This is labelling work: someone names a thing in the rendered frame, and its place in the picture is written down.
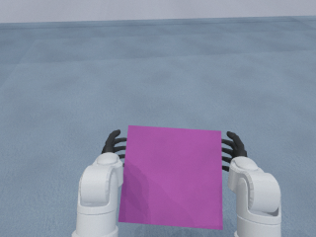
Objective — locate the carton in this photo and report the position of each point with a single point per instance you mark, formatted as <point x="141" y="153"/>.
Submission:
<point x="172" y="177"/>

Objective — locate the left robot hand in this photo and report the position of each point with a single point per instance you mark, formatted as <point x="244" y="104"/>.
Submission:
<point x="112" y="141"/>

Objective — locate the right robot hand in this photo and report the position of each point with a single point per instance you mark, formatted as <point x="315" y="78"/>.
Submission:
<point x="237" y="146"/>

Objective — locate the robot left forearm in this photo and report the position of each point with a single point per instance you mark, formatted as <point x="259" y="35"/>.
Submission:
<point x="97" y="200"/>

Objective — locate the robot right forearm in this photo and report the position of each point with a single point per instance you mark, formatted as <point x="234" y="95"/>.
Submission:
<point x="258" y="199"/>

